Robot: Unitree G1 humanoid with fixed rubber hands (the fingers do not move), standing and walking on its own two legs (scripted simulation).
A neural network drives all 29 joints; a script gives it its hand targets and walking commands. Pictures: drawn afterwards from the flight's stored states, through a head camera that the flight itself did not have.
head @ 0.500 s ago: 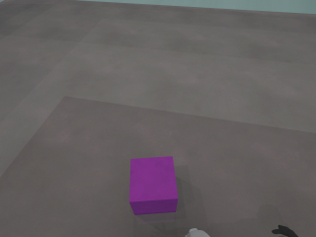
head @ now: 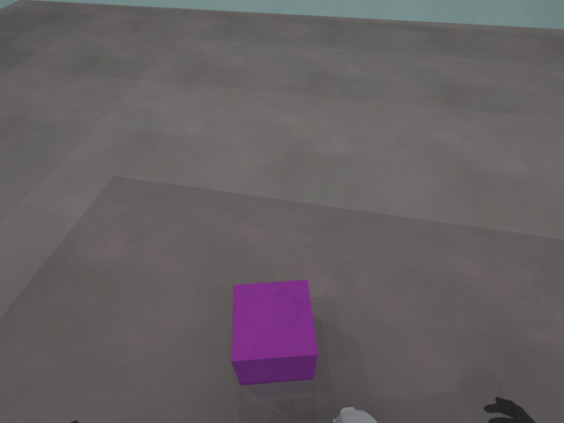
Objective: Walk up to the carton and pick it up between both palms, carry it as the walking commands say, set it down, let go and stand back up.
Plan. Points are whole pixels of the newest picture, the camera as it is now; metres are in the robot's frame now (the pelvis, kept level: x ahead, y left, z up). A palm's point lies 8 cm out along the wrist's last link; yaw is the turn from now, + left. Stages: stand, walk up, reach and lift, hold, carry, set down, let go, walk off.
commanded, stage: walk up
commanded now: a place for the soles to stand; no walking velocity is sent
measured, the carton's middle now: (273, 332) +0.51 +0.05 -0.60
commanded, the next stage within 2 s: reach and lift in 0.98 s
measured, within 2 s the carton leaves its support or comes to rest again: neither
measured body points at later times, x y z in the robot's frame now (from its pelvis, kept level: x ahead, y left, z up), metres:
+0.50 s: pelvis +0.00 -0.03 +0.00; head +0.02 -0.04 +0.45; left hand +0.13 +0.29 -0.08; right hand +0.12 -0.36 -0.07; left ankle +0.02 +0.09 -0.68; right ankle +0.06 -0.18 -0.68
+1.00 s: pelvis +0.01 -0.03 +0.00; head +0.03 -0.04 +0.45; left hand +0.15 +0.28 -0.08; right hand +0.12 -0.37 -0.07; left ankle +0.02 +0.09 -0.68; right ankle +0.06 -0.18 -0.68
